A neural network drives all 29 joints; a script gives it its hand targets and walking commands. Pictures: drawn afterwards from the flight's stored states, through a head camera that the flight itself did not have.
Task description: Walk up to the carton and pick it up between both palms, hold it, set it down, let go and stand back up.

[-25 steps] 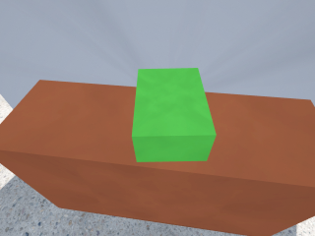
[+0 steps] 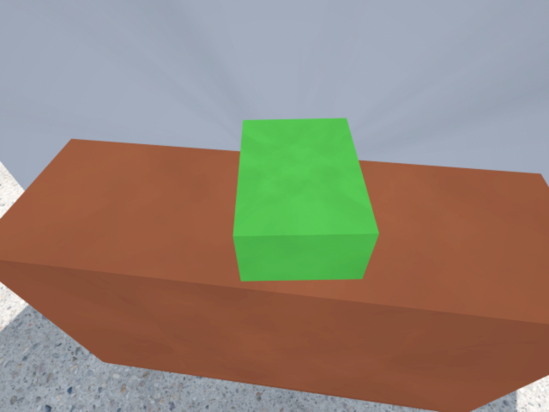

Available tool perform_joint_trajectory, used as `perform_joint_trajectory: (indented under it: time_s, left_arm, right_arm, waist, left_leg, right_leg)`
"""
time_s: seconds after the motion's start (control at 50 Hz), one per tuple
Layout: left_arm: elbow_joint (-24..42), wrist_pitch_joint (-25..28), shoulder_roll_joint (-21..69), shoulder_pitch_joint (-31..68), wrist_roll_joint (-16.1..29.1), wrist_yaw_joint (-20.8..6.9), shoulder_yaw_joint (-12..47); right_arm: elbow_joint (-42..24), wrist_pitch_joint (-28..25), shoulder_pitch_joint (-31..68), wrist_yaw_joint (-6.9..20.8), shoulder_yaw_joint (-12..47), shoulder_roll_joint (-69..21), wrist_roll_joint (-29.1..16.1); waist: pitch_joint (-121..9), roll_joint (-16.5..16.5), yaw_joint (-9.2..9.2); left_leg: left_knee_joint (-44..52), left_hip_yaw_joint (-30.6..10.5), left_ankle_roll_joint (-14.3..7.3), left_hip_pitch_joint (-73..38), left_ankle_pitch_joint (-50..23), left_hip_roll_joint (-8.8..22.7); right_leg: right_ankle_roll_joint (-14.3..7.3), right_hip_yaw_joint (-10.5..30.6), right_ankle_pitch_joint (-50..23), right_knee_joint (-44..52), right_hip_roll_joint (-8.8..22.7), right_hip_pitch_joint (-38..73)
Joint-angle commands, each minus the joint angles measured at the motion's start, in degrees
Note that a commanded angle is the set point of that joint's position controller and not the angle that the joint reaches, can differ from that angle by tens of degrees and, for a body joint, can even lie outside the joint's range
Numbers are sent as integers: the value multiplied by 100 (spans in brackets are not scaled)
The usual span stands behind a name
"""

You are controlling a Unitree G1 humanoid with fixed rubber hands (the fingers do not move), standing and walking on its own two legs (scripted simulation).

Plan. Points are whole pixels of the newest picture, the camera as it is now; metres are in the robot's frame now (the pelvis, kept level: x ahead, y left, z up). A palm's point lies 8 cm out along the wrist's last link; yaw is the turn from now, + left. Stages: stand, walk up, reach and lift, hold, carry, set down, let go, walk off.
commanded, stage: stand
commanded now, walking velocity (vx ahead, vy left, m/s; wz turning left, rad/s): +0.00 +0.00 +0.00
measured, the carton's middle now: (297, 193) +0.53 -0.04 -0.01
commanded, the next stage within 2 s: walk up in 1.18 s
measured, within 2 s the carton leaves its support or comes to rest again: neither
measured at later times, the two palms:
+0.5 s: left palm out of the picture -0.04 +0.21 -0.15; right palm out of the picture -0.04 -0.20 -0.15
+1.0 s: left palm out of the picture -0.04 +0.20 -0.14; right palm out of the picture -0.04 -0.20 -0.15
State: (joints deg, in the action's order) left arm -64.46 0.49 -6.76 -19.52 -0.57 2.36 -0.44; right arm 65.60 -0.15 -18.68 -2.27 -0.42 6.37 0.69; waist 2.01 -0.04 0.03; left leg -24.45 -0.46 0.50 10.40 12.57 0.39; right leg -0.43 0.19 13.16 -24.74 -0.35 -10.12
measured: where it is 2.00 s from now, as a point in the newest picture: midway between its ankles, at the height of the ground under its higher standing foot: outside the picture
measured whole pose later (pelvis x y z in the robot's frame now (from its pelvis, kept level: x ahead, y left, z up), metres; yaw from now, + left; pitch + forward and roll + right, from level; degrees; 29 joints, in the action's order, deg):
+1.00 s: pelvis +0.01 +0.00 +0.00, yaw +0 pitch +0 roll +0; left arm -65.3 0.9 -5.8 -20.7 -0.4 2.1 -0.1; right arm 65.7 -0.4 -20.5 -2.2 0.4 6.2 0.6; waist 1.5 0.5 -0.2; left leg -23.8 -0.7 0.4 10.6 12.8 0.0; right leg -0.2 -0.1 13.6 -24.2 0.0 -10.3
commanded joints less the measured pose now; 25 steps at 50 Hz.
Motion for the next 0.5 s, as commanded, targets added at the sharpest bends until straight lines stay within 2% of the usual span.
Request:
perform_joint_trajectory:
  time_s: [0.0,0.48]
  left_arm:
    - [9,21,-357,-464,0,13,-42]
    - [-52,43,-312,-573,3,10,-9]
  right_arm:
    - [2,-18,-470,-10,-46,373,-1]
    - [51,-40,-557,-2,-16,341,-9]
  waist:
    - [355,15,-3]
    - [345,10,-7]
  left_leg:
    - [437,-365,-175,212,-249,370]
    - [442,-368,-188,240,-269,380]
  right_leg:
    - [-160,412,-172,504,435,-255]
    - [-149,411,-232,494,454,-267]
